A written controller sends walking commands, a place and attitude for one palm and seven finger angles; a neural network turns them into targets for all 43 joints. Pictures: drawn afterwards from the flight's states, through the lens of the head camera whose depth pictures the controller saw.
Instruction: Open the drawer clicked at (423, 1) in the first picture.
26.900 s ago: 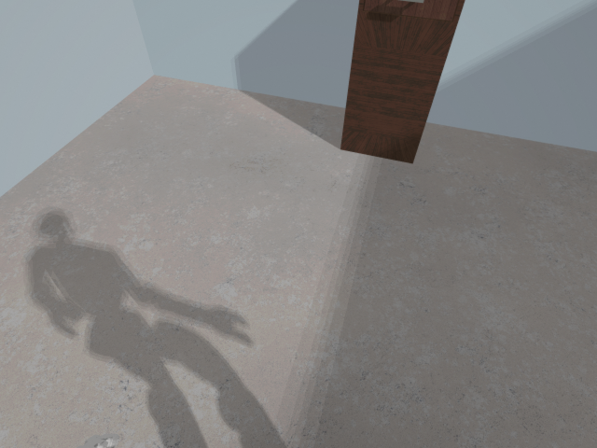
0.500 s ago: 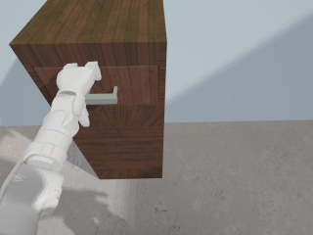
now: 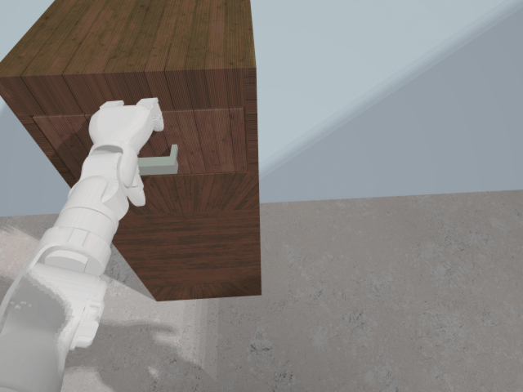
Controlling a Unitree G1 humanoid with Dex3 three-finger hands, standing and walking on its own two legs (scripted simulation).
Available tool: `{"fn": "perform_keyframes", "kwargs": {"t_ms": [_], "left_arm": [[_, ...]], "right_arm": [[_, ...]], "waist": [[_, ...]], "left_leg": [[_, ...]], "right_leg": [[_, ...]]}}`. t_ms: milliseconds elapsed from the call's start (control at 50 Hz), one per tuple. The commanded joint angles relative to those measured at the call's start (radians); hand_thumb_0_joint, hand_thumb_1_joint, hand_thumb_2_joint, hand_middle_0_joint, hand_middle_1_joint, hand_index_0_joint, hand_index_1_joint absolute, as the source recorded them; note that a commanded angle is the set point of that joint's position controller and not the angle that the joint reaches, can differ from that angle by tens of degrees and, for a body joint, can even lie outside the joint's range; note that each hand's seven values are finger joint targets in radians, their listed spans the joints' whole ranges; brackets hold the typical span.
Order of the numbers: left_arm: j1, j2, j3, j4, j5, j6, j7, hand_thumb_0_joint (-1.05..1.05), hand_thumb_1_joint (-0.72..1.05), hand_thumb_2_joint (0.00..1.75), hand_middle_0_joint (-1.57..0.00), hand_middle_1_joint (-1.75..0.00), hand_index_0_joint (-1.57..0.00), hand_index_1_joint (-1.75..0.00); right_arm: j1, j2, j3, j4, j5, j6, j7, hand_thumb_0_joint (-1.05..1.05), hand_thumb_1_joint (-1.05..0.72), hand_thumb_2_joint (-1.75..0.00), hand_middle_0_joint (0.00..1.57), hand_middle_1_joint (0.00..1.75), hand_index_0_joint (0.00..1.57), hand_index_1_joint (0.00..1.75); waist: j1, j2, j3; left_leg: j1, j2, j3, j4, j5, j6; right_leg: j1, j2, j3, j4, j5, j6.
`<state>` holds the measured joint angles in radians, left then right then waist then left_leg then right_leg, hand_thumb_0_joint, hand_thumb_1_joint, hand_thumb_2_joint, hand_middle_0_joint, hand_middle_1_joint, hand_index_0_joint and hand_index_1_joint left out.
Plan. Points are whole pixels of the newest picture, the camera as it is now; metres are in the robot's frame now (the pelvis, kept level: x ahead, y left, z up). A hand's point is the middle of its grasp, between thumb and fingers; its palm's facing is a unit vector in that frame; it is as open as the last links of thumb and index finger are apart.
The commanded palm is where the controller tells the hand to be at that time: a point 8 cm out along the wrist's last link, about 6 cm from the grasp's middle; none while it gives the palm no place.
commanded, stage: lower the fingers behind the handle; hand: left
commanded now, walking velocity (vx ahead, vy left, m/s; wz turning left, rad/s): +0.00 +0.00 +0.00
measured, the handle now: (149, 158) +0.52 +0.20 +0.05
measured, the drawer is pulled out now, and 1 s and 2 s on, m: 0.00 0.00 0.00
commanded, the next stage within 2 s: lift the fingers back up to retry in 1.64 s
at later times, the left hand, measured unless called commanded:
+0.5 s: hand (137, 166) +0.48 +0.20 +0.07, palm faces +0.00 -0.04 -1.00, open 13.5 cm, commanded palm +0.46 +0.21 +0.13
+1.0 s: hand (137, 174) +0.47 +0.21 +0.06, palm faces +0.00 -0.01 -1.00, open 13.8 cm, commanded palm +0.45 +0.20 +0.10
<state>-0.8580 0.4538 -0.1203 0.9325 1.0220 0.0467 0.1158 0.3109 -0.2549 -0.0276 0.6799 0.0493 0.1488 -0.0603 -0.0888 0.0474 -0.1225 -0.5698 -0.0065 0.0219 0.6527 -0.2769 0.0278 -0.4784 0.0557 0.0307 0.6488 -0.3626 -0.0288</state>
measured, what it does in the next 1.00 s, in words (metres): stands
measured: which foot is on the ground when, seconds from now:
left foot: down 0.00-1.00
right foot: down 0.00-1.00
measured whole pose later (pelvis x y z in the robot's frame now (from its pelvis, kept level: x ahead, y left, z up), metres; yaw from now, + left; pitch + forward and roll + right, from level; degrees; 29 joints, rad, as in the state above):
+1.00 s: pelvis -0.01 +0.00 -0.01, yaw +0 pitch +15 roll -1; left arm -0.84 0.44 -0.13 0.99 1.06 0.03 0.23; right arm 0.36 -0.25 -0.05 0.68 0.03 0.14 -0.04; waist -0.09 0.04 -0.14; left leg -0.71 0.00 0.01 0.76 -0.31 0.03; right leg -0.61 0.06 0.02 0.75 -0.40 -0.03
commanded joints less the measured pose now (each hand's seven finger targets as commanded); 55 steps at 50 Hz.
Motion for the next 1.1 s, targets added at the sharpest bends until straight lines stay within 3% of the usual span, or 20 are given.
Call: {"fn": "perform_keyframes", "kwargs": {"t_ms": [0, 40, 80, 160, 200, 280, 300, 360, 460, 500, 520, 560, 660, 720, 780, 800, 900, 940, 960, 1080], "left_arm": [[-0.443, 0.302, 0.104, -0.158, 0.002, 0.012, 0.025, 0.00, -0.50, 0.30, -0.30, -1.20, -0.30, -1.20], [-0.434, 0.296, 0.097, -0.145, -0.002, 0.005, 0.020, 0.00, -0.50, 0.30, -0.30, -1.20, -0.30, -1.20], [-0.423, 0.312, 0.108, -0.151, -0.001, -0.012, 0.014, 0.00, -0.50, 0.30, -0.30, -1.20, -0.30, -1.20], [-0.432, 0.243, 0.058, -0.197, -0.005, -0.046, 0.012, 0.00, -0.50, 0.30, -0.30, -1.20, -0.30, -1.20], [-0.455, 0.267, 0.082, -0.239, -0.013, -0.074, 0.017, 0.00, -0.50, 0.30, -0.30, -1.20, -0.30, -1.20], [-0.490, 0.224, 0.063, -0.263, -0.009, -0.095, 0.053, 0.00, -0.50, 0.30, -0.30, -1.20, -0.30, -1.20], [-0.494, 0.253, 0.092, -0.269, -0.007, -0.095, 0.068, 0.00, -0.50, 0.30, -0.30, -1.20, -0.30, -1.20], [-0.442, 0.264, 0.118, -0.235, 0.007, -0.070, 0.103, 0.00, -0.50, 0.30, -0.30, -1.20, -0.30, -1.20], [-0.447, 0.212, 0.067, -0.149, 0.020, 0.008, 0.127, 0.00, -0.50, 0.30, -0.30, -1.20, -0.30, -1.20], [-0.455, 0.244, 0.083, -0.128, 0.033, 0.026, 0.128, 0.00, -0.50, 0.30, -0.30, -1.20, -0.30, -1.20], [-0.459, 0.197, 0.047, -0.129, 0.034, 0.034, 0.126, 0.00, -0.50, 0.30, -0.30, -1.20, -0.30, -1.20], [-0.440, 0.187, 0.040, -0.089, 0.038, 0.052, 0.120, 0.00, -0.50, 0.30, -0.30, -1.20, -0.30, -1.20], [-0.416, 0.152, 0.014, -0.054, 0.038, 0.048, 0.097, 0.00, -0.50, 0.30, -0.30, -1.20, -0.30, -1.20], [-0.381, 0.181, 0.036, -0.026, 0.034, 0.031, 0.087, 0.00, -0.50, 0.30, -0.30, -1.20, -0.30, -1.20], [-0.452, 0.187, 0.039, -0.102, 0.023, -0.027, 0.087, 0.00, -0.50, 0.30, -0.30, -1.20, -0.30, -1.20], [-0.418, 0.205, 0.058, -0.085, 0.027, -0.033, 0.093, 0.00, -0.50, 0.30, -0.30, -1.20, -0.30, -1.20], [-0.381, 0.133, 0.014, -0.068, 0.028, -0.034, 0.119, 0.00, -0.50, 0.30, -0.30, -1.20, -0.30, -1.20], [-0.346, 0.155, 0.041, -0.049, 0.035, -0.020, 0.134, 0.00, -0.50, 0.30, -0.30, -1.20, -0.30, -1.20], [-0.367, 0.117, 0.010, -0.065, 0.031, -0.015, 0.138, 0.00, -0.50, 0.30, -0.30, -1.20, -0.30, -1.20], [-0.366, 0.142, 0.025, 0.002, 0.035, 0.027, 0.143, 0.00, -0.50, 0.30, -0.30, -1.20, -0.30, -1.20]], "right_arm": [[0.024, -0.148, -0.049, -0.101, -0.003, -0.028, -0.013, 0.00, -0.90, -0.90, 0.20, 0.30, 0.20, 0.30], [0.025, -0.151, -0.047, -0.099, -0.002, -0.032, -0.014, 0.00, -0.90, -0.90, 0.20, 0.30, 0.20, 0.30], [0.032, -0.153, -0.049, -0.104, -0.003, -0.035, -0.016, 0.00, -0.90, -0.90, 0.20, 0.30, 0.20, 0.30], [0.047, -0.147, -0.059, -0.100, -0.004, -0.043, -0.011, 0.00, -0.90, -0.90, 0.20, 0.30, 0.20, 0.30], [0.060, -0.148, -0.066, -0.095, -0.007, -0.046, -0.010, 0.00, -0.90, -0.90, 0.20, 0.30, 0.20, 0.30], [0.079, -0.143, -0.075, -0.076, -0.015, -0.051, -0.001, 0.00, -0.90, -0.90, 0.20, 0.30, 0.20, 0.30], [0.082, -0.146, -0.078, -0.069, -0.015, -0.053, 0.001, 0.00, -0.90, -0.90, 0.20, 0.30, 0.20, 0.30], [0.084, -0.143, -0.077, -0.065, -0.020, -0.048, 0.012, 0.00, -0.90, -0.90, 0.20, 0.30, 0.20, 0.30], [0.079, -0.148, -0.072, -0.057, -0.016, -0.034, 0.019, 0.00, -0.90, -0.90, 0.20, 0.30, 0.20, 0.30], [0.080, -0.152, -0.070, -0.056, -0.016, -0.024, 0.016, 0.00, -0.90, -0.90, 0.20, 0.30, 0.20, 0.30], [0.078, -0.148, -0.070, -0.058, -0.018, -0.021, 0.017, 0.00, -0.90, -0.90, 0.20, 0.30, 0.20, 0.30], [0.074, -0.148, -0.065, -0.060, -0.018, -0.015, 0.017, 0.00, -0.90, -0.90, 0.20, 0.30, 0.20, 0.30], [0.068, -0.145, -0.060, -0.080, -0.020, -0.008, 0.013, 0.00, -0.90, -0.90, 0.20, 0.30, 0.20, 0.30], [0.070, -0.147, -0.056, -0.094, -0.020, -0.010, 0.004, 0.00, -0.90, -0.90, 0.20, 0.30, 0.20, 0.30], [0.082, -0.144, -0.061, -0.095, -0.025, -0.023, 0.000, 0.00, -0.90, -0.90, 0.20, 0.30, 0.20, 0.30], [0.086, -0.142, -0.063, -0.097, -0.024, -0.026, -0.001, 0.00, -0.90, -0.90, 0.20, 0.30, 0.20, 0.30], [0.103, -0.142, -0.069, -0.087, -0.024, -0.032, 0.010, 0.00, -0.90, -0.90, 0.20, 0.30, 0.20, 0.30], [0.109, -0.145, -0.072, -0.082, -0.026, -0.031, 0.013, 0.00, -0.90, -0.90, 0.20, 0.30, 0.20, 0.30], [0.110, -0.142, -0.073, -0.080, -0.027, -0.033, 0.017, 0.00, -0.90, -0.90, 0.20, 0.30, 0.20, 0.30], [0.123, -0.152, -0.071, -0.066, -0.025, -0.028, 0.018, 0.00, -0.90, -0.90, 0.20, 0.30, 0.20, 0.30]], "waist": [[0.007, -0.064, -0.319], [-0.001, -0.066, -0.271], [0.001, -0.083, -0.291], [-0.016, -0.029, -0.289], [-0.016, -0.026, -0.341], [-0.032, -0.003, -0.351], [-0.025, -0.002, -0.376], [-0.006, 0.011, -0.401], [-0.029, -0.024, -0.322], [-0.026, -0.030, -0.350], [-0.033, -0.022, -0.343], [-0.033, -0.036, -0.316], [-0.034, -0.052, -0.279], [-0.030, -0.081, -0.273], [-0.046, -0.053, -0.308], [-0.030, -0.037, -0.324], [-0.037, -0.047, -0.301], [-0.024, -0.038, -0.306], [-0.032, -0.028, -0.309], [-0.038, -0.059, -0.285]], "left_leg": [[0.231, -0.012, 0.016, -0.042, 0.218, 0.029], [0.217, -0.010, 0.014, -0.047, 0.188, 0.028], [0.206, -0.013, 0.017, -0.040, 0.196, 0.031], [0.242, -0.014, 0.013, -0.021, 0.213, 0.030], [0.259, -0.015, 0.010, -0.009, 0.239, 0.033], [0.283, -0.015, -0.001, 0.018, 0.278, 0.032], [0.286, -0.014, -0.003, 0.025, 0.292, 0.031], [0.272, -0.018, -0.001, 0.040, 0.346, 0.025], [0.229, -0.016, 0.000, 0.031, 0.289, 0.026], [0.223, -0.017, 0.000, 0.031, 0.291, 0.025], [0.236, -0.016, 0.001, 0.031, 0.295, 0.025], [0.224, -0.014, -0.002, 0.027, 0.275, 0.024], [0.195, -0.012, -0.004, 0.019, 0.211, 0.023], [0.163, -0.014, -0.001, 0.023, 0.171, 0.029], [0.173, -0.009, -0.006, 0.035, 0.172, 0.030], [0.173, -0.011, -0.005, 0.038, 0.168, 0.028], [0.164, -0.005, -0.008, 0.047, 0.159, 0.025], [0.160, -0.006, -0.008, 0.052, 0.170, 0.024], [0.165, -0.005, -0.006, 0.052, 0.172, 0.023], [0.128, -0.004, -0.011, 0.049, 0.149, 0.023]], "right_leg": [[0.084, -0.010, -0.003, -0.111, 0.303, 0.010], [0.058, -0.011, -0.005, -0.119, 0.276, 0.011], [0.083, -0.014, 0.005, -0.120, 0.292, 0.011], [0.024, -0.006, 0.000, -0.108, 0.298, 0.008], [0.039, -0.004, 0.005, -0.098, 0.323, 0.009], [-0.015, 0.004, -0.006, -0.078, 0.323, 0.001], [-0.014, 0.006, -0.006, -0.067, 0.342, 0.002], [0.003, 0.010, -0.017, -0.040, 0.393, -0.003], [-0.043, 0.012, -0.025, -0.053, 0.336, 0.002], [-0.027, 0.009, -0.018, -0.050, 0.342, 0.002], [-0.039, 0.010, -0.026, -0.050, 0.342, 0.000], [-0.054, 0.010, -0.029, -0.052, 0.314, 0.000], [-0.077, 0.007, -0.031, -0.057, 0.252, 0.001], [-0.068, 0.002, -0.020, -0.061, 0.231, 0.005], [-0.076, 0.001, -0.017, -0.050, 0.225, 0.004], [-0.075, 0.003, -0.014, -0.043, 0.216, 0.003], [-0.130, 0.011, -0.024, -0.035, 0.187, 0.002], [-0.133, 0.014, -0.026, -0.026, 0.192, -0.004], [-0.137, 0.014, -0.027, -0.029, 0.194, -0.002], [-0.143, 0.016, -0.029, -0.029, 0.171, -0.004]]}}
